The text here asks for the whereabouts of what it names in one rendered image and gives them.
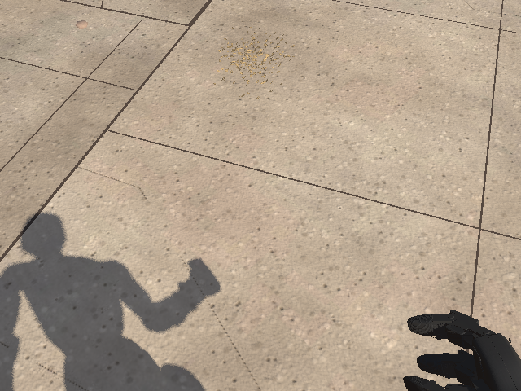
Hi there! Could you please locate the robot right hand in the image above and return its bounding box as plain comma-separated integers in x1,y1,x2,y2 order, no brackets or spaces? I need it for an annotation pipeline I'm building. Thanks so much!
403,310,521,391

